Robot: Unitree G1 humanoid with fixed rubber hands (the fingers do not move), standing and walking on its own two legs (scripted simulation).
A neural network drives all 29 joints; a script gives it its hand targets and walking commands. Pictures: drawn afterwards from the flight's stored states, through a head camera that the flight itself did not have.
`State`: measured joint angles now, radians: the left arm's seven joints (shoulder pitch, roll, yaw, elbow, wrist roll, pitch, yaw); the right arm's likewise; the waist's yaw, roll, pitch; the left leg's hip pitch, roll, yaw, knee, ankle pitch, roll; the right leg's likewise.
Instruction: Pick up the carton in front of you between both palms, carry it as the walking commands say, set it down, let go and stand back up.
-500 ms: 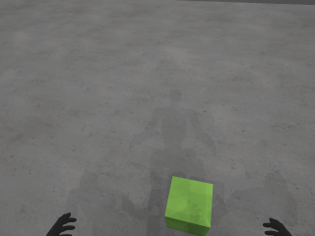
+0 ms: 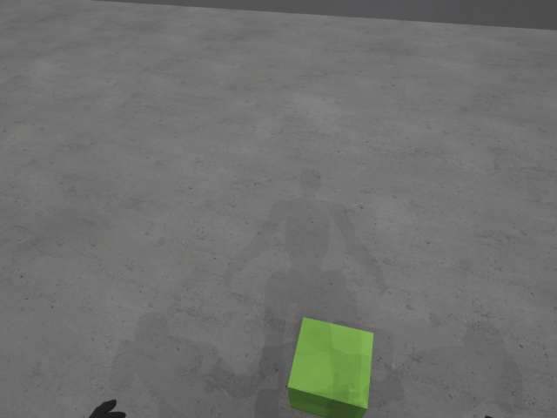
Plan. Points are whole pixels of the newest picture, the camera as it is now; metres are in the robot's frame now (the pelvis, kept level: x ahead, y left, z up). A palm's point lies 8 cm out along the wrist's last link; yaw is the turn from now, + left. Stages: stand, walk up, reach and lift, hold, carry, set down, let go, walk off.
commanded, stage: stand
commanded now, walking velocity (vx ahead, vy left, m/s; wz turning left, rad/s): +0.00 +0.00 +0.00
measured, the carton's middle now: (330, 372) +0.37 -0.09 -0.65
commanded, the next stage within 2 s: none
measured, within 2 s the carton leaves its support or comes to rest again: neither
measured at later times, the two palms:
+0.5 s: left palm out of the picture +0.07 +0.31 -0.09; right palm out of the picture +0.06 -0.31 -0.11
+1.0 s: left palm out of the picture +0.07 +0.32 -0.09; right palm out of the picture +0.06 -0.31 -0.11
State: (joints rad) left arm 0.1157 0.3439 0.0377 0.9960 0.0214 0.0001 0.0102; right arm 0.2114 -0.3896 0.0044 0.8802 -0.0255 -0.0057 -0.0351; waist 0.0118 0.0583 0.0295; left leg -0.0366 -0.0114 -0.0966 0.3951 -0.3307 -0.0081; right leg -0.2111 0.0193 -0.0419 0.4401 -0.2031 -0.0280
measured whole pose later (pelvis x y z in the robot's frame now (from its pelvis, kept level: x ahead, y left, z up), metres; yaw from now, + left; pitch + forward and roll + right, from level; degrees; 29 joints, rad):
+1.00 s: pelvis -0.01 +0.00 +0.00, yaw +0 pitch -3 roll +0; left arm 0.08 0.38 0.01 1.11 0.01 -0.01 0.01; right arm 0.17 -0.41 0.01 1.01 -0.01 -0.01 -0.02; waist 0.01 0.04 0.05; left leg 0.00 -0.01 -0.09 0.33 -0.28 -0.01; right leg -0.18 0.02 -0.04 0.37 -0.15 -0.03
